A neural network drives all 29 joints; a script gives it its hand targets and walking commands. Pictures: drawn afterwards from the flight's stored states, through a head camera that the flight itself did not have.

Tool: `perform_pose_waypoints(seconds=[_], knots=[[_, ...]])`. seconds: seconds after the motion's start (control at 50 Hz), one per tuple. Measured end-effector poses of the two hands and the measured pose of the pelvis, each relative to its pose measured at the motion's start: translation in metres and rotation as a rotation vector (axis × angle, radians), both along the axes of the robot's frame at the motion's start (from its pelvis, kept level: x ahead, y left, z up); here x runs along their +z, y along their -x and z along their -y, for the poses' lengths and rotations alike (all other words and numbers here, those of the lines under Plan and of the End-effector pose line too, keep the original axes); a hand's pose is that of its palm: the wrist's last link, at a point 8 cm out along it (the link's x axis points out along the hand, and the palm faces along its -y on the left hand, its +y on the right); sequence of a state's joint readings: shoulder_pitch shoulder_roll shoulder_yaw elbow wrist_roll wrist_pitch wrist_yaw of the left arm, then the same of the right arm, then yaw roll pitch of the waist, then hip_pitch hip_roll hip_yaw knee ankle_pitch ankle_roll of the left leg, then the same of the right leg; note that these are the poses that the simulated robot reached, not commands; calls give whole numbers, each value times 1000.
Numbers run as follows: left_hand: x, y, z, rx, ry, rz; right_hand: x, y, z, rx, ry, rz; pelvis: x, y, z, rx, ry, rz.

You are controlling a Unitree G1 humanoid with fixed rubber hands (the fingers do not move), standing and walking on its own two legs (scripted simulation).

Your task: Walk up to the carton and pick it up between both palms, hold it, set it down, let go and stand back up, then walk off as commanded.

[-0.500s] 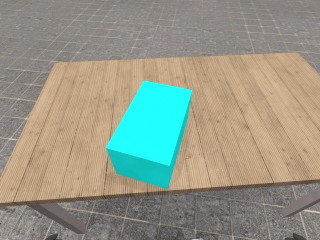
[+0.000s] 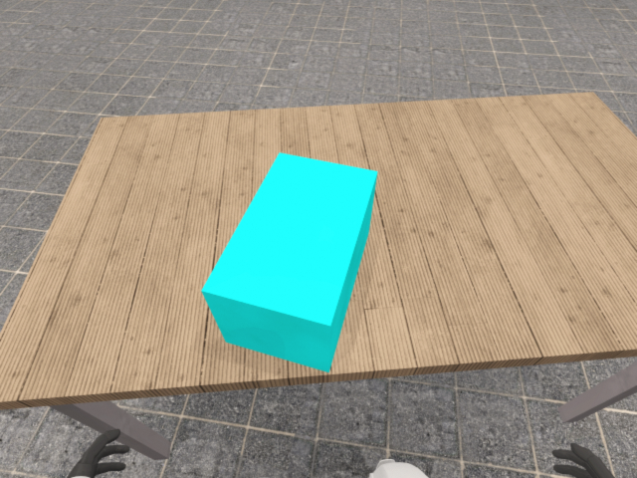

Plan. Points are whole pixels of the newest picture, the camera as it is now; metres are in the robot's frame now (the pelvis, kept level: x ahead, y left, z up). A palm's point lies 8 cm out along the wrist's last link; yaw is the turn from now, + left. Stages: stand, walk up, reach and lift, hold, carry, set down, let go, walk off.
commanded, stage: reach and lift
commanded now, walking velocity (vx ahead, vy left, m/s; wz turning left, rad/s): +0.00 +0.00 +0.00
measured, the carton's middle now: (302, 255) +0.43 +0.05 -0.01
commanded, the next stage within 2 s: none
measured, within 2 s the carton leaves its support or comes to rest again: neither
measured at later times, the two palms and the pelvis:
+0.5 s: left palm out of the picture +0.14 +0.32 -0.05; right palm out of the picture +0.13 -0.21 -0.05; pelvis -0.02 +0.03 +0.02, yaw +0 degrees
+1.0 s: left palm (69, 472) +0.15 +0.29 +0.00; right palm (517, 460) +0.15 -0.18 +0.01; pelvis -0.03 +0.03 +0.03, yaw +1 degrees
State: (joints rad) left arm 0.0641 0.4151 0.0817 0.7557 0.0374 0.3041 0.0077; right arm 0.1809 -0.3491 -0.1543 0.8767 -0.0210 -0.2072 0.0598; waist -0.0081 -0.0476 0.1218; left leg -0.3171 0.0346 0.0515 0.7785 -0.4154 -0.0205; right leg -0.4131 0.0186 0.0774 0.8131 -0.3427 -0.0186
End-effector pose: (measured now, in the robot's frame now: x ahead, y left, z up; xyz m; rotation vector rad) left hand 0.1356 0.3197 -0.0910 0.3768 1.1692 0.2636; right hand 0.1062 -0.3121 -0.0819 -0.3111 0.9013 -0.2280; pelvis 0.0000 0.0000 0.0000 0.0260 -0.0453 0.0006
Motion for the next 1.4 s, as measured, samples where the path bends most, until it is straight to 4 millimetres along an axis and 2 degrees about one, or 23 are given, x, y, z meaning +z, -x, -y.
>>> perform_pose_waypoints(seconds=[0.12, 0.22, 0.36, 0.52, 0.58, 0.64, 0.74, 0.88, 1.0, 1.14, 1.4], knots=[[26, -52, 19, -61, -20, 126, -9, -17, -5, 3, -29, 38, -1, -2, 8, 3, -8, -3], [28, -43, 20, -74, 9, 112, -6, -22, -16, -39, -16, 76, 4, -4, 8, 4, -6, -13], [31, -19, 12, -89, 75, 171, 22, -40, -54, 8, -15, 233, 14, 5, -5, 4, 17, -4], [45, -8, -8, -84, 140, 316, 37, -23, -105, -28, -59, 286, 19, 18, -31, 3, 55, 55], [50, -8, -13, -108, 141, 357, 42, -16, -119, -37, -71, 299, 20, 21, -40, 4, 67, 78], [55, -8, -12, -147, 140, 382, 47, -16, -125, -33, -73, 324, 21, 24, -46, 5, 75, 97], [65, -7, -2, -195, 157, 422, 62, -27, -127, -14, -73, 403, 21, 28, -51, 6, 81, 113], [78, -5, 14, -176, 197, 474, 76, -35, -127, -40, -99, 444, 25, 33, -42, 7, 70, 121], [93, -10, 32, -198, 233, 529, 92, -47, -136, -76, -141, 494, 27, 34, -30, 9, 55, 121], [106, -20, 44, -206, 295, 597, 105, -58, -157, -77, -175, 513, 28, 27, -23, 21, 50, 112], [128, -57, 50, -266, 361, 705, 125, -70, -189, -157, -187, 560, 30, 3, -32, 23, 63, 78]])
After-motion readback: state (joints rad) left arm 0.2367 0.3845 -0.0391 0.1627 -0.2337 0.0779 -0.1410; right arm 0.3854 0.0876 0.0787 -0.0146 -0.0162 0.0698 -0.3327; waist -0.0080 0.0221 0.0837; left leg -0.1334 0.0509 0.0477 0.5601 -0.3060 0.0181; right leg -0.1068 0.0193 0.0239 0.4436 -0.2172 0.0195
